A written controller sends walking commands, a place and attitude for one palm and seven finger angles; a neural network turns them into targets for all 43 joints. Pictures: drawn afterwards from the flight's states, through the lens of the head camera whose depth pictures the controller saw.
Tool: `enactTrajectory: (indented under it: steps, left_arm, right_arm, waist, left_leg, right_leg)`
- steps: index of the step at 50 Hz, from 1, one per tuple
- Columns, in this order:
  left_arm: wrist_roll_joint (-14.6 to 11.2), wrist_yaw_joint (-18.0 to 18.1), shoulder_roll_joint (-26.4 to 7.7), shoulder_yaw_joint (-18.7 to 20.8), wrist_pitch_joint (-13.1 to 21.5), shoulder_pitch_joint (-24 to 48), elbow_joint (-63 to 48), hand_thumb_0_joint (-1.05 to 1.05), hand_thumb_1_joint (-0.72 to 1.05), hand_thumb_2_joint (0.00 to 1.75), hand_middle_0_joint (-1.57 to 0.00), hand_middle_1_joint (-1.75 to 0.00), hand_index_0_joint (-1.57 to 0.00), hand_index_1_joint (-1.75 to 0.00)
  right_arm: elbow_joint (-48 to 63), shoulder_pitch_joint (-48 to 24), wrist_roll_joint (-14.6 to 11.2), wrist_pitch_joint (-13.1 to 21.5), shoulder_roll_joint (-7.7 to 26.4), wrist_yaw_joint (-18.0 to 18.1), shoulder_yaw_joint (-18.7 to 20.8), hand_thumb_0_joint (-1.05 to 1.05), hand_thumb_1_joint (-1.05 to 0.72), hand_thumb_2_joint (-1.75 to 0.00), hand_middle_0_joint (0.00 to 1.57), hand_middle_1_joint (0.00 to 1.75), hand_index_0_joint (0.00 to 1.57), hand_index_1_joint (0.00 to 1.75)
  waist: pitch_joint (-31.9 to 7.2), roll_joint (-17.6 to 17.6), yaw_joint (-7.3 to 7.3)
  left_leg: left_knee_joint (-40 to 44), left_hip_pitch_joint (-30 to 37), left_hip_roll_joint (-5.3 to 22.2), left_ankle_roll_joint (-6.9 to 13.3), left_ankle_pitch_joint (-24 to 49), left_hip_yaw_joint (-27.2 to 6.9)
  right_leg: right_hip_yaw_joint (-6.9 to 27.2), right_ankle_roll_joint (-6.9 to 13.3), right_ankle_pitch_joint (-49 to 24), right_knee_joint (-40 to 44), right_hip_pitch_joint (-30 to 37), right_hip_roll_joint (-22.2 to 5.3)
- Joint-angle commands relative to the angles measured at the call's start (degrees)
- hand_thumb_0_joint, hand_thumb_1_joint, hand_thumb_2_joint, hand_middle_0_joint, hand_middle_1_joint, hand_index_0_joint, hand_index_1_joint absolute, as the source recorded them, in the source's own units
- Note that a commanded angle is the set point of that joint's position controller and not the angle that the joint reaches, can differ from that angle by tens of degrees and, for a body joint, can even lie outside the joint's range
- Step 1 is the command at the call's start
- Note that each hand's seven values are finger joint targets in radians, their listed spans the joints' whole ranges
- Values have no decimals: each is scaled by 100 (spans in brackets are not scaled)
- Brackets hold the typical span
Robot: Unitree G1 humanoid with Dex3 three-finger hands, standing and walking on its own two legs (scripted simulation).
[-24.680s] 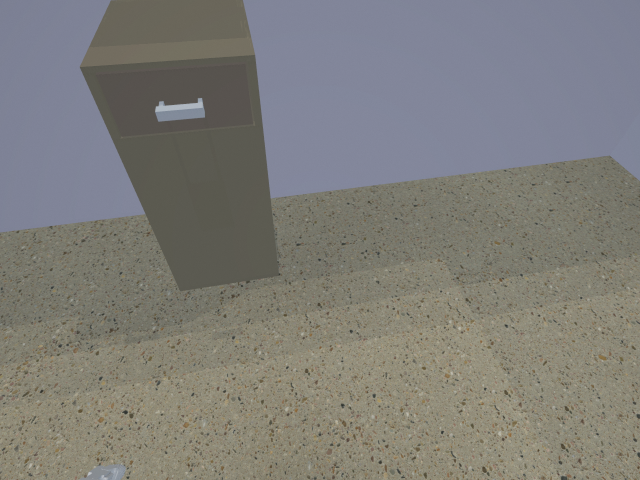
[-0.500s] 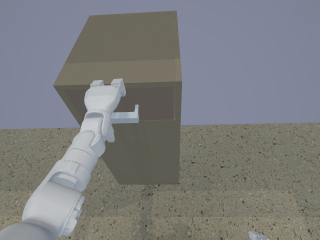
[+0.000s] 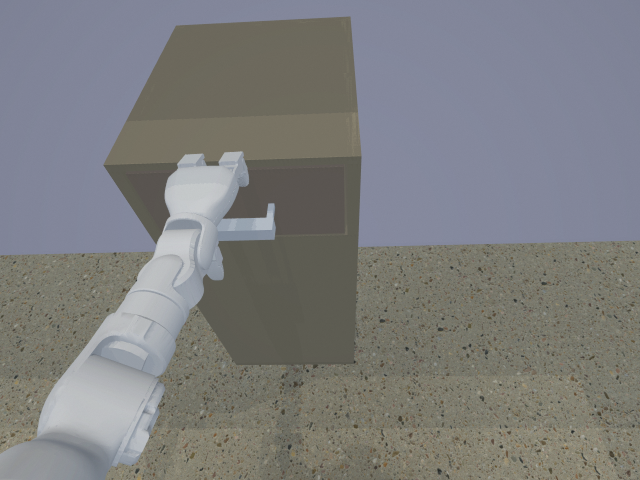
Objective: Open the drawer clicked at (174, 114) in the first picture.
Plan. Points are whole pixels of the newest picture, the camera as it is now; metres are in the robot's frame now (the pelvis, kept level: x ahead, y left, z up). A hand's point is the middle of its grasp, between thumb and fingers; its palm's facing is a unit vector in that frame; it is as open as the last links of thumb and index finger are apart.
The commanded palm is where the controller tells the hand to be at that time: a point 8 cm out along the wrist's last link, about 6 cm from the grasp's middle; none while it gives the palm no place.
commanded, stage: re-aim the fingers above the handle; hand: left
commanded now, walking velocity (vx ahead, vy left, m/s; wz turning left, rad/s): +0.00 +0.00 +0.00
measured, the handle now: (242, 219) +0.50 +0.14 +0.00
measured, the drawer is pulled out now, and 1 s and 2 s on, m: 0.00 0.00 0.00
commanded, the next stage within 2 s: lower the fingers behind the handle in 1.60 s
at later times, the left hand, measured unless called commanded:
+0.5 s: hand (220, 218) +0.45 +0.15 +0.06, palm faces +0.02 -0.03 -1.00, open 13.8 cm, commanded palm +0.43 +0.16 +0.12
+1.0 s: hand (222, 218) +0.45 +0.15 +0.06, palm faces +0.01 -0.03 -1.00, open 13.8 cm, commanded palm +0.42 +0.15 +0.12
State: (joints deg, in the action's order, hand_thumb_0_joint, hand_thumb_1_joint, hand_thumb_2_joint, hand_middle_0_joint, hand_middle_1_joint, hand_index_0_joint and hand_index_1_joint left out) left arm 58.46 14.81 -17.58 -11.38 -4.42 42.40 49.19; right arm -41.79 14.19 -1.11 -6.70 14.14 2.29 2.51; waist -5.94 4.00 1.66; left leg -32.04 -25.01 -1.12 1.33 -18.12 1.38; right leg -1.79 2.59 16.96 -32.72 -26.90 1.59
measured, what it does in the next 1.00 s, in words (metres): stands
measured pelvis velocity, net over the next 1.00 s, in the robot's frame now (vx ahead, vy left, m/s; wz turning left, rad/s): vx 0.00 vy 0.00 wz -0.02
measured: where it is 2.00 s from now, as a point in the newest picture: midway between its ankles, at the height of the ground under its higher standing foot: outside the picture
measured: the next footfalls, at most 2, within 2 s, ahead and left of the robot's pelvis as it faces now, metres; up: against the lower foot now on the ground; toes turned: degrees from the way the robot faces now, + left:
none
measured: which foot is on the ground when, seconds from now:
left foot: down 0.00-1.00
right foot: down 0.00-1.00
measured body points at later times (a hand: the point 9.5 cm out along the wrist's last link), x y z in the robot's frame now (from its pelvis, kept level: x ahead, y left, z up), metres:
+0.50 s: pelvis -0.01 +0.01 +0.00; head +0.04 -0.02 +0.45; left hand +0.44 +0.15 +0.12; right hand +0.07 -0.26 -0.14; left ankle -0.03 +0.11 -0.73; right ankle -0.02 -0.09 -0.73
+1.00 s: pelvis +0.00 +0.00 +0.00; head +0.04 -0.03 +0.45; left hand +0.44 +0.15 +0.12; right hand +0.09 -0.26 -0.14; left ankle -0.03 +0.11 -0.73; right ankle -0.02 -0.09 -0.73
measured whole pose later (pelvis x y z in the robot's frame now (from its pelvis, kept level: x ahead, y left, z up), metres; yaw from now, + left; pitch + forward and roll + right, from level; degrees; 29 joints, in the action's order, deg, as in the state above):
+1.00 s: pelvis +0.00 +0.00 +0.00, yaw -1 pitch +11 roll +1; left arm 58.8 15.9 -16.0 -10.7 -8.6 41.6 49.7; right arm -41.3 13.4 -1.2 -6.9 13.5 2.7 1.9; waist -6.1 3.9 2.0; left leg -30.0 -23.4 -0.6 1.2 -17.3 2.5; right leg -0.6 2.7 16.0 -31.3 -25.9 2.2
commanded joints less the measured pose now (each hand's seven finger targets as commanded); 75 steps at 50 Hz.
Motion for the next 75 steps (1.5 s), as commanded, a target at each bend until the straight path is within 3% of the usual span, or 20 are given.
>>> enactTrajectory:
  steps: [1,7,17,21,23,26,28,30,33,39,41,45,46,47,51,53,58,61,67,75]
  left_arm:
    - [90,261,-1283,694,-7,2483,-763,0,-50,30,-30,-120,-30,-120]
    - [161,340,-1482,859,12,2236,-814,0,-50,30,-30,-120,-30,-120]
    - [116,355,-908,273,137,2950,-1096,0,-50,30,-30,-120,-30,-120]
    - [154,454,-1082,460,139,3069,-1060,0,-50,30,-30,-120,-30,-120]
    - [159,508,-843,288,46,3060,-836,0,-50,30,-30,-120,-30,-120]
    - [189,526,-1142,580,-118,2910,-554,0,-50,30,-30,-120,-30,-120]
    - [124,495,-325,-36,-187,3021,-695,0,-50,30,-30,-120,-30,-120]
    - [75,436,-2,-244,-234,2874,-809,0,-50,30,-30,-120,-30,-120]
    - [81,388,-419,67,-250,2980,-721,0,-50,30,-30,-120,-30,-120]
    - [242,625,-1187,681,-267,2821,-879,0,-50,30,-30,-120,-30,-120]
    - [250,614,-1073,628,-307,2679,-1053,0,-50,30,-30,-120,-30,-120]
    - [169,491,-1052,555,-483,2462,-796,0,-50,30,-30,-120,-30,-120]
    - [164,440,-1058,542,-453,2528,-967,0,-50,30,-30,-120,-30,-120]
    - [123,382,-829,312,-427,2578,-1125,0,-50,30,-30,-120,-30,-120]
    - [40,137,-314,-77,-239,2339,-1474,0,-50,30,-30,-120,-30,-120]
    - [0,112,-459,42,-170,2321,-1319,0,-50,30,-30,-120,-30,-120]
    - [118,376,-773,294,-1,2768,-1571,0,-50,30,-30,-120,-30,-120]
    - [194,537,-937,493,-134,2600,-1510,0,-50,30,-30,-120,-30,-120]
    - [95,374,-804,365,-656,2214,-881,0,-50,30,-30,-120,-30,-120]
    - [63,41,-780,261,-46,2343,-1435,0,-50,30,-30,-120,-30,-120]
  right_arm:
    - [553,123,37,160,737,65,194,0,-90,-90,20,30,20,30]
    - [607,151,30,186,695,73,202,0,-90,-90,20,30,20,30]
    - [520,213,-21,319,704,65,244,0,-90,-90,20,30,20,30]
    - [476,231,16,340,708,70,242,0,-90,-90,20,30,20,30]
    - [456,212,13,337,677,52,213,0,-90,-90,20,30,20,30]
    - [462,181,34,291,724,47,188,0,-90,-90,20,30,20,30]
    - [504,170,21,289,647,-7,228,0,-90,-90,20,30,20,30]
    - [523,134,28,269,649,-60,254,0,-90,-90,20,30,20,30]
    - [514,105,30,205,677,-20,216,0,-90,-90,20,30,20,30]
    - [588,-50,67,192,601,84,125,0,-90,-90,20,30,20,30]
    - [658,-78,71,180,578,79,151,0,-90,-90,20,30,20,30]
    - [635,-147,7,152,630,107,131,0,-90,-90,20,30,20,30]
    - [665,-164,4,154,642,117,143,0,-90,-90,20,30,20,30]
    - [673,-154,8,165,616,104,162,0,-90,-90,20,30,20,30]
    - [695,-96,-15,189,608,73,233,0,-90,-90,20,30,20,30]
    - [603,-80,-25,184,644,85,215,0,-90,-90,20,30,20,30]
    - [538,-92,25,231,596,75,204,0,-90,-90,20,30,20,30]
    - [556,-164,58,202,589,45,189,0,-90,-90,20,30,20,30]
    - [636,-374,-13,110,650,51,128,0,-90,-90,20,30,20,30]
    - [711,-220,4,191,601,152,163,0,-90,-90,20,30,20,30]
  waist:
    - [-2033,-799,95]
    - [-2108,-579,-5]
    - [-1816,-358,264]
    - [-2137,-381,207]
    - [-1945,-350,237]
    - [-2063,-531,137]
    - [-2117,-495,261]
    - [-2117,-478,269]
    - [-1970,-729,252]
    - [-2159,-588,1]
    - [-2501,-587,-60]
    - [-1938,-876,52]
    - [-2090,-778,40]
    - [-2147,-502,72]
    - [-2154,-575,174]
    - [-1819,-681,194]
    - [-2084,-390,74]
    - [-2376,-462,-47]
    - [-1872,-854,-10]
    - [-1936,-717,65]
  left_leg:
    - [164,587,-150,95,2065,15]
    - [179,537,-126,93,2143,82]
    - [234,889,-88,91,1884,-14]
    - [192,983,-100,68,2009,-47]
    - [189,890,-97,55,2010,-42]
    - [210,769,-101,49,2084,-25]
    - [158,937,-75,55,2197,-9]
    - [114,1120,-57,54,2402,-30]
    - [176,888,-88,77,2095,-23]
    - [232,604,-131,78,2081,77]
    - [206,742,-131,73,2347,112]
    - [302,542,-128,99,2002,162]
    - [315,641,-130,100,2060,152]
    - [293,796,-134,108,2115,169]
    - [203,1138,-120,108,2481,77]
    - [226,1028,-129,112,2211,53]
    - [188,1039,-156,80,2287,28]
    - [169,975,-162,48,2557,64]
    - [344,668,-142,85,2014,164]
    - [268,832,-180,126,1919,96]
  right_leg:
    - [190,-59,-2319,238,1326,11]
    - [224,-48,-2441,188,1453,8]
    - [180,-33,-1805,356,868,46]
    - [163,-15,-1831,292,948,67]
    - [136,-11,-1845,263,823,68]
    - [137,-7,-1973,235,1017,65]
    - [116,-30,-2048,240,881,71]
    - [90,-19,-2143,252,809,89]
    - [113,-41,-2059,279,940,67]
    - [227,-38,-2327,206,1421,13]
    - [224,-33,-2625,179,1662,11]
    - [241,-104,-2505,321,1558,-6]
    - [255,-88,-2490,330,1630,-14]
    - [273,-85,-2573,338,1591,-24]
    - [187,-64,-2710,359,1434,23]
    - [180,-71,-2495,390,1253,30]
    - [216,-22,-2457,282,1301,12]
    - [221,-16,-2792,190,1582,9]
    - [230,-93,-2507,344,1570,-32]
    - [287,-101,-2452,385,1517,-58]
